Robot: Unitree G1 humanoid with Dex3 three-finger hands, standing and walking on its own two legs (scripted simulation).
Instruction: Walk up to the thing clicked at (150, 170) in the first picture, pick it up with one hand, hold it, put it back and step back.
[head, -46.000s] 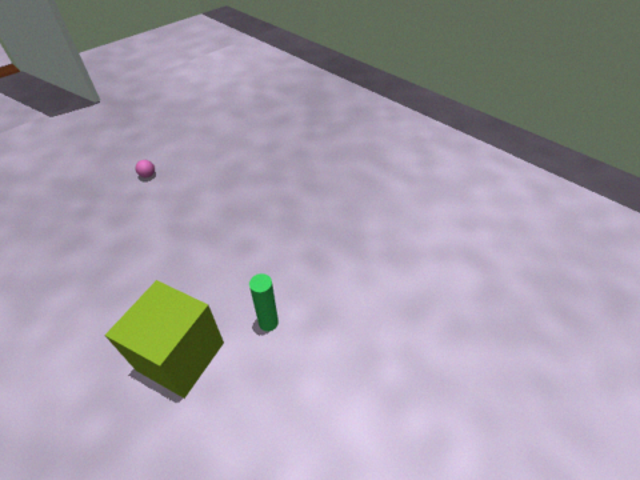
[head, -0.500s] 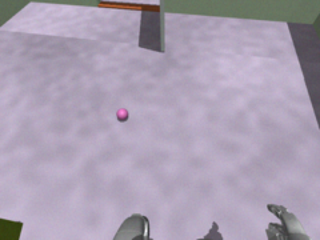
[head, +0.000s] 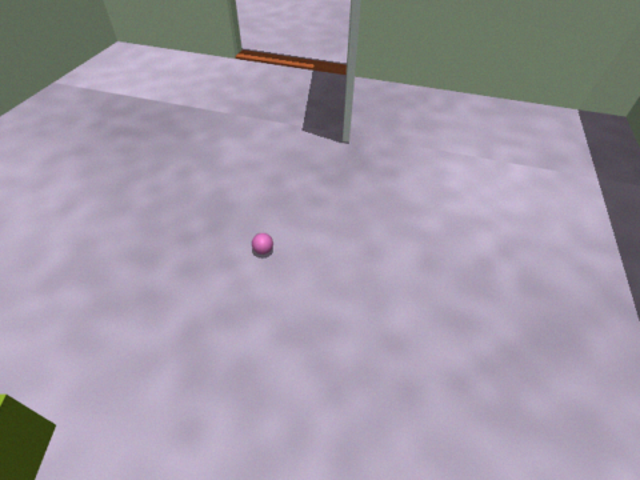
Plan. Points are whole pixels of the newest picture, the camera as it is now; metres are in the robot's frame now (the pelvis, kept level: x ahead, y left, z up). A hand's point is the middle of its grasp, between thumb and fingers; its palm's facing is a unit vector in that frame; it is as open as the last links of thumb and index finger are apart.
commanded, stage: step back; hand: left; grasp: from above
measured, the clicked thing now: (262, 243) +1.08 +0.24 -0.72
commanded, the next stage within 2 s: stand in 0.70 s
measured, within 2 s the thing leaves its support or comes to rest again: neither
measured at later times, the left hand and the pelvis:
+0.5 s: hand out of the picture +0.13 +0.27 -0.14, palm faces +0.03 -0.94 -0.35, open 7.4 cm; pelvis +0.03 +0.01 +0.01, yaw +1 degrees
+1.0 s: hand out of the picture +0.12 +0.25 -0.14, palm faces +0.00 -0.94 -0.33, open 7.4 cm; pelvis +0.03 +0.00 +0.02, yaw +1 degrees
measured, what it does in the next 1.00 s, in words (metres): stands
